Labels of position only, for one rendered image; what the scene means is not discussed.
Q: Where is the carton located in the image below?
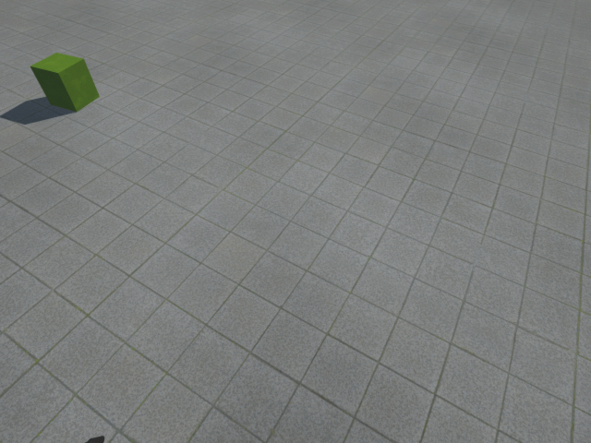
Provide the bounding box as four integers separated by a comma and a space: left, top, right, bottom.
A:
30, 53, 100, 112

